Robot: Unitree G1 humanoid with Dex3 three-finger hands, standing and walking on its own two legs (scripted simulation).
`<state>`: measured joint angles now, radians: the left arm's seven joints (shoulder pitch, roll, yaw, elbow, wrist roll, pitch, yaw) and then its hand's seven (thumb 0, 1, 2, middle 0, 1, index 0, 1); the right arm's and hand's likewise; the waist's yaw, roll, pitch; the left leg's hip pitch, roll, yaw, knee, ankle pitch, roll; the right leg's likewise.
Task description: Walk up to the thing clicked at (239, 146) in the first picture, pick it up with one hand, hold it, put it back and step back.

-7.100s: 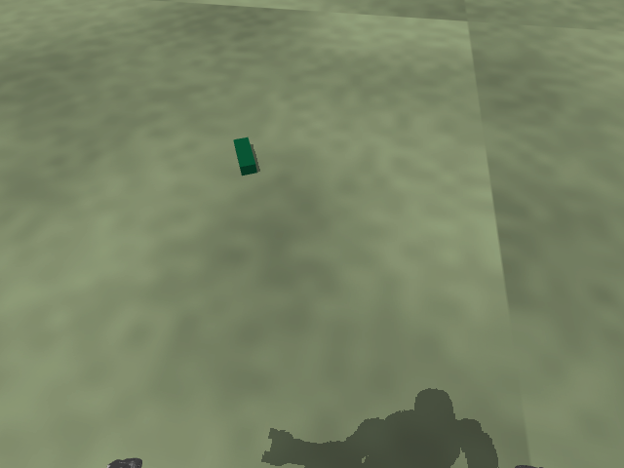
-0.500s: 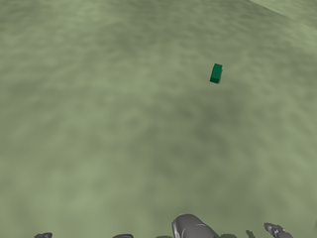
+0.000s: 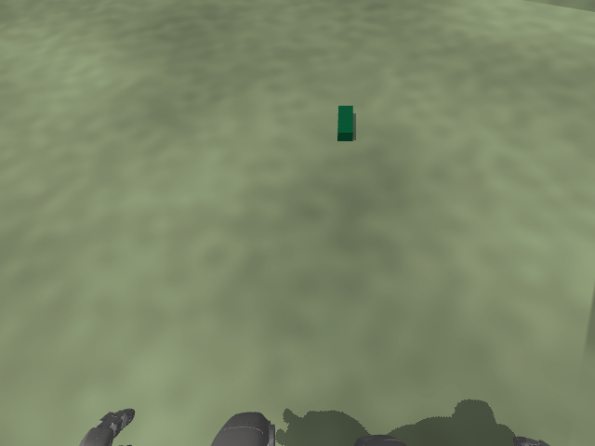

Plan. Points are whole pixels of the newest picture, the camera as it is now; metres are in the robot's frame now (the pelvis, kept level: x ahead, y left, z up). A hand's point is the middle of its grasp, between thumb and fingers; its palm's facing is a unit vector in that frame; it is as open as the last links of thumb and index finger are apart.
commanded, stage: walk up
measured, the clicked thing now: (345, 123) +1.60 -0.20 -0.74
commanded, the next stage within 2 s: stand in 1.14 s
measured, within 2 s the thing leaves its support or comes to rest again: neither
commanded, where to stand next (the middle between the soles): +0.06 +0.02 m, yaw -7 degrees
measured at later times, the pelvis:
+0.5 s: pelvis +0.01 -0.01 -0.02, yaw -6 degrees
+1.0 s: pelvis +0.00 +0.01 +0.00, yaw -9 degrees
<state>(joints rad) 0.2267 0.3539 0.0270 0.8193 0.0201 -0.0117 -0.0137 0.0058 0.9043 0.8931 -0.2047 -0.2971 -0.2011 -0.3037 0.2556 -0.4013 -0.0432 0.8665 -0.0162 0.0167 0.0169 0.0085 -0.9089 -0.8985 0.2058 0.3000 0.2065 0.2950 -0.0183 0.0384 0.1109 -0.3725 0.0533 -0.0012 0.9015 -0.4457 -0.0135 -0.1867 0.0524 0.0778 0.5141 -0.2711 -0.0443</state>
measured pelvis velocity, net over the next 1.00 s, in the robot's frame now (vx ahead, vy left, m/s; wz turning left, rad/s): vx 0.00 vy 0.01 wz -0.15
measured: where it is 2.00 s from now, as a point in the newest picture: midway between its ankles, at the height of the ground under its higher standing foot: outside the picture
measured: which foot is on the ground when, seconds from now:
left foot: up 0.00-0.12, down 0.14-1.00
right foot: down 0.00-0.18, up 0.20-0.42, down 0.44-1.00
